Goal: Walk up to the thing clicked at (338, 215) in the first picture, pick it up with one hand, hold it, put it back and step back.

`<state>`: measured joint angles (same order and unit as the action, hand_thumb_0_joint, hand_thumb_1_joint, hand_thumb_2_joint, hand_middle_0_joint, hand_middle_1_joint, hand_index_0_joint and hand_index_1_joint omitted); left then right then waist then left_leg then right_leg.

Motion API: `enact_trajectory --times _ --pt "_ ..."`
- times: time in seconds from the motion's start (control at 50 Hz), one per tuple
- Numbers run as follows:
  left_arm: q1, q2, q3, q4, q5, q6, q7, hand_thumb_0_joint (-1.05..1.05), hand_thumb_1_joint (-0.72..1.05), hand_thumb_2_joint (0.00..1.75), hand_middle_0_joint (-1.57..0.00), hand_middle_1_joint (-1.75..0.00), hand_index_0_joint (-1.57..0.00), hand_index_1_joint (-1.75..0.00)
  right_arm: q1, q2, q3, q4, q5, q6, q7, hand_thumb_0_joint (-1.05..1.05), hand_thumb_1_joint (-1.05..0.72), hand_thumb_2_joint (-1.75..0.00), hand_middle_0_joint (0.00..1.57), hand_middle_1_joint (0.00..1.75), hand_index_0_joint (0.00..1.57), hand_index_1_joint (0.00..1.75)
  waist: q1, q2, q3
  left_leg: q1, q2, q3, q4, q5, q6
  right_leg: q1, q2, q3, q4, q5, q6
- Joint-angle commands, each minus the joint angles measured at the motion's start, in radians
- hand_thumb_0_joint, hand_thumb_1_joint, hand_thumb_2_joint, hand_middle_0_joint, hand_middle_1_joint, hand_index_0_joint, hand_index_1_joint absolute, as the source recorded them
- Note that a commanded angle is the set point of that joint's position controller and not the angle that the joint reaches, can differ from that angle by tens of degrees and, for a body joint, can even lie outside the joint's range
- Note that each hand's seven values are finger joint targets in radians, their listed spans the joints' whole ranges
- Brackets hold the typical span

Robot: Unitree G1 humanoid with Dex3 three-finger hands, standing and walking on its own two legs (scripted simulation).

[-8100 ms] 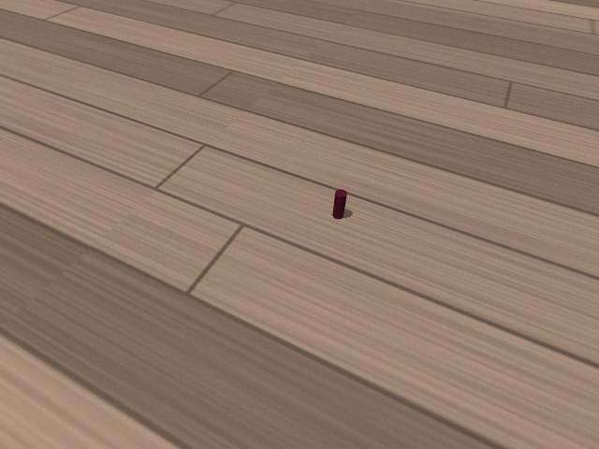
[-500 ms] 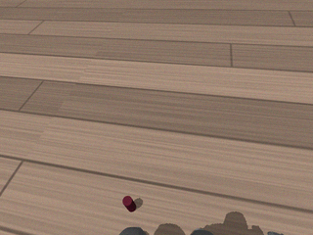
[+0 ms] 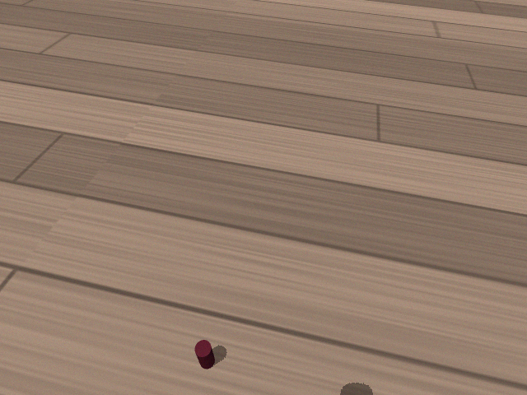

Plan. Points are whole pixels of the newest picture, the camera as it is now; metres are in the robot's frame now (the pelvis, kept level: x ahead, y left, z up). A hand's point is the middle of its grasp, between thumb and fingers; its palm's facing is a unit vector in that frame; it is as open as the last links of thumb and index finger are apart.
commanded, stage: walk up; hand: left
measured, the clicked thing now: (205, 355) +0.37 +0.19 -0.69
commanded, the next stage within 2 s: none
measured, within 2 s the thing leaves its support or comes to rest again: neither
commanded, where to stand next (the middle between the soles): +0.01 +0.00 m, yaw -3 degrees
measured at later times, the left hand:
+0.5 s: hand out of the picture +0.11 +0.25 -0.13, palm faces -0.03 -0.93 -0.37, open 7.4 cm
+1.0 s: hand out of the picture +0.04 +0.34 -0.16, palm faces -0.06 -0.93 -0.37, open 7.4 cm
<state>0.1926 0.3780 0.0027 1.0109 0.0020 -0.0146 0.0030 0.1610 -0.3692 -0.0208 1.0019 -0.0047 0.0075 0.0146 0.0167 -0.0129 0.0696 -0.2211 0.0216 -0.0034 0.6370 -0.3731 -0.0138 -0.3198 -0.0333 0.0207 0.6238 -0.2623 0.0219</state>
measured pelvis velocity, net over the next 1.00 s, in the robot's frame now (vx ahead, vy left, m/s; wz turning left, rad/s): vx -0.07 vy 0.07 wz -0.03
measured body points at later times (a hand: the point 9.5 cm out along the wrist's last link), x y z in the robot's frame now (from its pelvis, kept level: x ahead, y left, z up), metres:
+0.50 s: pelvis +0.01 +0.00 +0.02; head +0.02 -0.01 +0.47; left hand +0.11 +0.30 -0.10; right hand +0.10 -0.31 -0.12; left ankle -0.02 +0.13 -0.72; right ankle +0.05 -0.14 -0.72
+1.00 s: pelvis -0.07 +0.07 +0.01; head -0.03 +0.10 +0.45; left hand +0.04 +0.39 -0.13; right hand -0.05 -0.25 -0.11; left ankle -0.08 +0.17 -0.72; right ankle -0.02 -0.10 -0.67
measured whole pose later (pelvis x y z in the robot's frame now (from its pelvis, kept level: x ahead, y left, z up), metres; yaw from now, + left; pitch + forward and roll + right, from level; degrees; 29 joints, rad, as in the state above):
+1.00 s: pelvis -0.07 +0.07 +0.01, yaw -2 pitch -3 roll +0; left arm 0.09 0.43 0.06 0.99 0.03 0.07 0.01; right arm 0.22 -0.32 -0.06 1.04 -0.04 0.00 0.01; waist -0.01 -0.08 0.14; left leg -0.20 -0.02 0.00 0.58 -0.34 0.03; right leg -0.49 0.06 0.20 0.98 -0.38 -0.01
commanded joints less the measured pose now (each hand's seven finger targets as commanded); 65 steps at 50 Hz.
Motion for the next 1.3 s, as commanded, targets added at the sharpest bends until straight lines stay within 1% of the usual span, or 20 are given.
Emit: enact_trajectory --times 0.0,0.16,0.5,0.52,0.56,0.6,0.62,0.64,0.68,0.76,0.8,0.82,0.84,0.86,0.88,0.92,0.96,1.06,1.18,1.28 --pt "-0.033 0.221 0.044 -0.03 0.0 -0.034 0.007 0.0 0.9 0.9 -0.2 -0.3 -0.2 -0.3 -0.09 -0.232 -0.039 -0.059 0.002 -0.023 -0.007 0.0 -0.9 -0.9 0.2 0.3 0.2 0.3 0.012 0.094 -0.026 -0.109 0.121 -0.142 -0.264 -0.037 0.094 0.106 -0.019 0.052 -0.13 0.017 -0.059" --pt "-0.082 0.213 0.037 0.01 -0.004 -0.049 0.012 0.0 0.9 0.9 -0.2 -0.3 -0.2 -0.3 -0.083 -0.214 -0.039 -0.006 0.014 -0.025 -0.011 0.0 -0.9 -0.9 0.2 0.3 0.2 0.3 -0.017 0.006 -0.121 0.08 0.088 -0.061 -0.22 0.257 0.058 0.143 -0.086 0.093 -0.196 0.329 -0.067" --pt "-0.159 0.198 0.034 0.045 0.003 -0.035 0.012 0.0 0.9 0.9 -0.2 -0.3 -0.2 -0.3 -0.118 -0.203 -0.036 0.048 0.002 -0.019 -0.008 0.0 -0.9 -0.9 0.2 0.3 0.2 0.3 -0.014 0.006 -0.095 0.092 0.092 -0.042 -0.336 0.237 0.043 0.189 -0.08 0.086 -0.269 0.268 -0.038" --pt "-0.177 0.268 0.067 0.025 -0.016 -0.023 0.027 0.0 0.9 0.9 -0.2 -0.3 -0.2 -0.3 -0.156 -0.256 -0.059 0.045 0.004 0.011 -0.008 0.0 -0.9 -0.9 0.2 0.3 0.2 0.3 0.002 0.032 0.028 0.034 0.083 -0.05 -0.244 0.47 0.038 0.112 -0.114 0.1 -0.197 0.534 -0.044" --pt "-0.127 0.271 0.073 0.013 -0.02 -0.015 0.04 0.0 0.9 0.9 -0.2 -0.3 -0.2 -0.3 -0.132 -0.235 -0.066 0.021 0.015 0.023 -0.01 0.0 -0.9 -0.9 0.2 0.3 0.2 0.3 0.002 0.009 -0.05 0.057 0.073 -0.019 -0.168 0.536 0.039 0.163 -0.136 0.095 -0.166 0.666 -0.072" --pt "-0.093 0.291 0.084 0.007 -0.019 -0.01 0.048 0.0 0.9 0.9 -0.2 -0.3 -0.2 -0.3 -0.13 -0.217 -0.072 -0.006 0.017 0.032 -0.007 0.0 -0.9 -0.9 0.2 0.3 0.2 0.3 0.012 -0.036 -0.133 0.05 0.032 -0.004 -0.049 0.483 0.034 0.203 -0.187 0.148 -0.165 0.714 -0.128" --pt "-0.094 0.308 0.09 -0.005 -0.016 -0.004 0.051 0.0 0.9 0.9 -0.2 -0.3 -0.2 -0.3 -0.121 -0.213 -0.077 -0.024 0.011 0.04 -0.003 0.0 -0.9 -0.9 0.2 0.3 0.2 0.3 0.014 -0.086 -0.152 0.007 -0.01 0.006 0.045 0.339 0.027 0.209 -0.24 0.213 -0.198 0.699 -0.169" --pt "-0.113 0.319 0.093 -0.026 -0.009 0.0 0.057 0.0 0.9 0.9 -0.2 -0.3 -0.2 -0.3 -0.098 -0.197 -0.079 -0.035 0.006 0.051 0.001 0.0 -0.9 -0.9 0.2 0.3 0.2 0.3 0.014 -0.145 -0.156 -0.031 -0.053 0.007 0.166 -0.011 0.02 0.196 -0.318 0.296 -0.235 0.698 -0.232" --pt "-0.137 0.332 0.1 -0.071 0.019 0.001 0.063 0.0 0.9 0.9 -0.2 -0.3 -0.2 -0.3 -0.055 -0.202 -0.088 -0.068 -0.011 0.077 0.014 0.0 -0.9 -0.9 0.2 0.3 0.2 0.3 -0.002 -0.146 -0.158 -0.051 -0.024 -0.068 0.333 -0.178 0.029 0.114 -0.359 0.311 -0.242 0.582 -0.279" --pt "-0.217 0.295 0.092 -0.116 0.041 0.012 0.058 0.0 0.9 0.9 -0.2 -0.3 -0.2 -0.3 0.026 -0.197 -0.105 -0.071 -0.008 0.069 0.027 0.0 -0.9 -0.9 0.2 0.3 0.2 0.3 -0.05 -0.183 -0.208 0.007 -0.013 -0.042 0.154 -0.114 0.039 0.058 -0.241 0.181 -0.167 0.327 -0.197" --pt "-0.249 0.251 0.078 -0.14 0.038 0.028 0.046 0.0 0.9 0.9 -0.2 -0.3 -0.2 -0.3 0.092 -0.201 -0.114 -0.034 -0.019 0.043 0.019 0.0 -0.9 -0.9 0.2 0.3 0.2 0.3 -0.097 -0.096 -0.206 0.157 -0.016 -0.036 -0.15 0.035 0.038 -0.077 -0.115 0.136 -0.009 0.025 -0.134" --pt "-0.232 0.175 0.06 -0.141 0.027 0.041 0.038 0.0 0.9 0.9 -0.2 -0.3 -0.2 -0.3 0.103 -0.228 -0.118 -0.024 -0.03 0.025 0.009 0.0 -0.9 -0.9 0.2 0.3 0.2 0.3 -0.1 0.097 -0.165 0.176 0.076 -0.233 -0.365 -0.061 0.049 -0.184 0.046 0.083 0.188 -0.206 -0.09" --pt "-0.216 0.156 0.056 -0.141 0.025 0.047 0.035 0.0 0.9 0.9 -0.2 -0.3 -0.2 -0.3 0.081 -0.316 -0.135 -0.038 -0.051 0.004 -0.005 0.0 -0.9 -0.9 0.2 0.3 0.2 0.3 -0.076 0.179 -0.118 0.128 0.234 -0.449 -0.401 -0.074 0.059 -0.295 0.12 0.155 0.321 -0.313 -0.057" --pt "-0.161 0.194 0.069 -0.119 0.025 0.058 0.033 0.0 0.9 0.9 -0.2 -0.3 -0.2 -0.3 0.024 -0.347 -0.133 -0.071 -0.052 -0.013 -0.016 0.0 -0.9 -0.9 0.2 0.3 0.2 0.3 -0.042 0.067 -0.101 0.051 0.306 -0.48 -0.4 -0.083 0.101 -0.264 0.076 0.233 0.323 -0.261 -0.057" --pt "-0.188 0.216 0.078 -0.104 0.024 0.057 0.036 0.0 0.9 0.9 -0.2 -0.3 -0.2 -0.3 -0.045 -0.389 -0.132 -0.082 -0.036 -0.021 -0.021 0.0 -0.9 -0.9 0.2 0.3 0.2 0.3 -0.05 0.149 -0.053 -0.102 0.376 -0.569 -0.445 -0.129 0.176 -0.187 0.053 0.251 0.345 -0.269 -0.052" --pt "-0.159 0.27 0.1 -0.082 0.027 0.059 0.018 0.0 0.9 0.9 -0.2 -0.3 -0.2 -0.3 -0.109 -0.352 -0.13 -0.097 -0.034 -0.047 -0.037 0.0 -0.9 -0.9 0.2 0.3 0.2 0.3 -0.007 0.117 0.007 -0.034 0.311 -0.429 -0.394 0.015 0.16 -0.224 0.043 0.258 0.431 -0.135 -0.035" --pt "-0.086 0.283 0.117 -0.085 0.043 0.076 -0.01 0.0 0.9 0.9 -0.2 -0.3 -0.2 -0.3 0.006 -0.357 -0.143 -0.078 -0.026 -0.068 -0.064 0.0 -0.9 -0.9 0.2 0.3 0.2 0.3 -0.001 0.076 -0.013 0.161 0.283 -0.326 -0.32 0.194 0.125 -0.332 0.057 0.256 0.466 -0.075 -0.033" --pt "-0.113 0.258 0.116 -0.137 0.036 0.062 -0.062 0.0 0.9 0.9 -0.2 -0.3 -0.2 -0.3 0.17 -0.299 -0.148 -0.066 -0.015 -0.103 -0.061 0.0 -0.9 -0.9 0.2 0.3 0.2 0.3 -0.077 0.115 -0.006 0.359 0.239 -0.278 -0.402 0.062 0.071 -0.396 0.056 0.221 0.392 -0.002 -0.017" --pt "-0.104 0.242 0.101 -0.135 0.016 0.013 -0.068 0.0 0.9 0.9 -0.2 -0.3 -0.2 -0.3 0.182 -0.282 -0.129 -0.12 -0.023 -0.1 -0.02 0.0 -0.9 -0.9 0.2 0.3 0.2 0.3 -0.094 0.226 0.104 0.228 0.241 -0.188 -0.489 -0.045 0.176 -0.289 0.027 0.11 0.184 -0.041 0.0" --pt "-0.028 0.228 0.101 -0.136 0.022 -0.006 -0.079 0.0 0.9 0.9 -0.2 -0.3 -0.2 -0.3 0.118 -0.306 -0.126 -0.175 -0.024 -0.085 0.0 0.0 -0.9 -0.9 0.2 0.3 0.2 0.3 -0.042 0.247 0.06 0.067 0.208 -0.065 -0.389 -0.017 0.187 0.004 -0.012 -0.024 -0.029 -0.083 -0.028"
